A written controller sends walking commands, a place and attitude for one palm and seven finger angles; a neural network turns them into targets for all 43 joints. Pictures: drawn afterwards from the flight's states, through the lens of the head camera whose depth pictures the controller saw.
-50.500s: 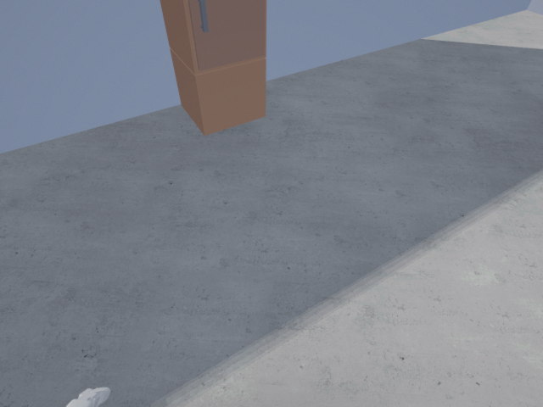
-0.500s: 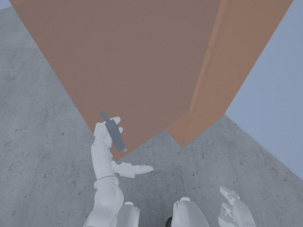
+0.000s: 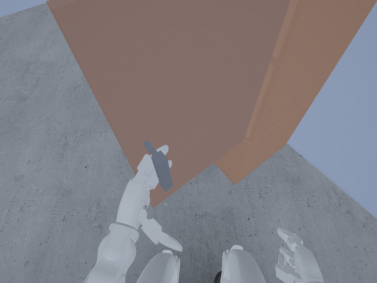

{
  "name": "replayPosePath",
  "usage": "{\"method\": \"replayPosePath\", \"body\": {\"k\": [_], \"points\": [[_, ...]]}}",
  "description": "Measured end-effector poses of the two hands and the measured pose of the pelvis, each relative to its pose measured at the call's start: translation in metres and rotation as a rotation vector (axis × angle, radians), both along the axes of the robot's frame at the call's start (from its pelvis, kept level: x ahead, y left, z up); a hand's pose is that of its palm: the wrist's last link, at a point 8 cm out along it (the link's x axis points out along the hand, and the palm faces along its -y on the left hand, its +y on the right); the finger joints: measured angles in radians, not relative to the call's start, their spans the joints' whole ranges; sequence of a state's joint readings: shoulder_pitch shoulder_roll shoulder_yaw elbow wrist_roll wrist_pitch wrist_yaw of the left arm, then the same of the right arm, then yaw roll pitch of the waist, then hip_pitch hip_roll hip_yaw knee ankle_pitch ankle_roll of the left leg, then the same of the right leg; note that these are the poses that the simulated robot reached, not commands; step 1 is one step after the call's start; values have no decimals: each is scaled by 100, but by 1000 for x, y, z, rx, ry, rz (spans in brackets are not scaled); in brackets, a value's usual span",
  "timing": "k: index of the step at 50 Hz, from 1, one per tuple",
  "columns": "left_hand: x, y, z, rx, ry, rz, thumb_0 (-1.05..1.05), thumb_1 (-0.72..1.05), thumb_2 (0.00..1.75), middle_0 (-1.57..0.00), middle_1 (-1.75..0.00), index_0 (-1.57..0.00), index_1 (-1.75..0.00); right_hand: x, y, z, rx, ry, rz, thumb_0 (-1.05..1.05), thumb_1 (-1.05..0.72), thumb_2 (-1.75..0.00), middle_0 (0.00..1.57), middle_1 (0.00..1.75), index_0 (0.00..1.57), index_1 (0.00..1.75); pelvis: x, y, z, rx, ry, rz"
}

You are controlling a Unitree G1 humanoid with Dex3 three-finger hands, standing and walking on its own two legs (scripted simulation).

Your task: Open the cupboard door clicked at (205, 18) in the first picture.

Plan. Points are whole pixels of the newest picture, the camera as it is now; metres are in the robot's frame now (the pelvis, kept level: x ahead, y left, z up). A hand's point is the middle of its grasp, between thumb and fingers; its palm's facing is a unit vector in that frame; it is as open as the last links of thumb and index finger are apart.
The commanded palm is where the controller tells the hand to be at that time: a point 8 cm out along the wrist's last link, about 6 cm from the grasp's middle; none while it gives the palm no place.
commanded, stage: slide the hand sideways off the handle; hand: left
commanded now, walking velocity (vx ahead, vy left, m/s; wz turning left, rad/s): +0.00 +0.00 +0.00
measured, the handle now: (158, 166) +0.34 +0.09 +0.03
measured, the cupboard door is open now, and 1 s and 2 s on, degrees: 91 92 92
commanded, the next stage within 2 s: draw the hand back to the body in 0.96 s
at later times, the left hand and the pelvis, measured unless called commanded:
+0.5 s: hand (151, 219) +0.24 +0.09 +0.03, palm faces -0.14 -0.99 -0.02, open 16.1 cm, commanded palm +0.22 +0.16 +0.03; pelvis +0.01 +0.00 -0.01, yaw -1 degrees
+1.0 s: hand (119, 238) +0.20 +0.14 +0.02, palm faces -0.11 -0.99 -0.04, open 16.3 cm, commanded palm +0.19 +0.20 +0.03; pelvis +0.01 -0.02 -0.02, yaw -1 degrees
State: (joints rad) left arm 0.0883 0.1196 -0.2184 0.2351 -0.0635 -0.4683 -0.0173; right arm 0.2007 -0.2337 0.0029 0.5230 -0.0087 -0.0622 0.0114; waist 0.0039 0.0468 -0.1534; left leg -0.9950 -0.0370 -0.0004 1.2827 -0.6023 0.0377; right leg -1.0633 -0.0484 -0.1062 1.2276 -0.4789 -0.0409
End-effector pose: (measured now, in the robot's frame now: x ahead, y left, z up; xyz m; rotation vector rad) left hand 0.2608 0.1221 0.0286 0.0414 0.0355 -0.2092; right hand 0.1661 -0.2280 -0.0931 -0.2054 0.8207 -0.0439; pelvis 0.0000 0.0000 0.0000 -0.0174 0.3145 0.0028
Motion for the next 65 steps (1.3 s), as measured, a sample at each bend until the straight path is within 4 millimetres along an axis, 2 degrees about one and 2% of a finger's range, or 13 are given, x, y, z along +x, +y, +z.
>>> {"method": "replayPosePath", "body": {"k": [5, 12, 15, 24, 38, 47, 55, 58, 65], "points": [[-8, -5, 3, -91, 34, 30, -1, -50, 30, -12, -33, -16, -36, 4, 3, 11, 3, -43, -15, 2, -90, -90, 20, 30, 21, 30, 3, 6, 2, 7, 7, -15], [-20, -4, -1, -43, -22, 48, -1, -50, 30, -12, -31, -15, -32, 14, 8, 9, -4, -60, 21, 2, -90, -90, 20, 30, 21, 30, 4, 6, -9, 10, 24, -18], [-21, 2, -6, -17, -14, 46, -1, -50, 30, -13, -30, -15, -31, 18, 9, 4, 2, -53, 25, 2, -90, -90, 20, 30, 21, 30, 4, 5, -13, 8, 29, -19], [-32, 20, 2, -13, 42, 67, -1, -50, 30, -17, -31, -18, -32, 23, 10, 4, 25, -45, 0, 2, -90, -90, 20, 30, 21, 30, 12, -1, -8, 7, 34, -23], [-54, 48, -1, 9, 47, 78, -1, -50, 30, -18, -31, -20, -33, 36, -18, 5, -34, -93, -35, 2, -90, -90, 20, 30, 21, 30, 16, -13, -17, 2, 46, -19], [-69, 74, 0, 20, 57, 125, -1, -50, 30, -15, -30, -17, -31, 36, -21, 3, -40, -113, -52, 2, -90, -90, 20, 30, 21, 30, 11, -17, -20, -1, 44, -16], [-67, 72, -3, -15, 41, 59, -1, -50, 30, -15, -30, -15, -30, 29, -19, 2, -55, -135, -51, 2, -90, -90, 20, 30, 21, 30, 5, -13, -25, -13, 43, -15], [-63, 74, 6, -5, 26, 52, -2, -50, 30, -15, -30, -15, -30, 24, -17, 4, -51, -131, -64, 2, -90, -90, 20, 30, 21, 30, 4, -10, -24, -15, 33, -19], [-65, 90, 57, 47, 10, 105, -2, -50, 30, -15, -30, -15, -30, 13, -4, 28, -5, -119, -106, 2, -90, -90, 20, 30, 21, 30, 10, -4, 3, -18, -22, -16]]}}
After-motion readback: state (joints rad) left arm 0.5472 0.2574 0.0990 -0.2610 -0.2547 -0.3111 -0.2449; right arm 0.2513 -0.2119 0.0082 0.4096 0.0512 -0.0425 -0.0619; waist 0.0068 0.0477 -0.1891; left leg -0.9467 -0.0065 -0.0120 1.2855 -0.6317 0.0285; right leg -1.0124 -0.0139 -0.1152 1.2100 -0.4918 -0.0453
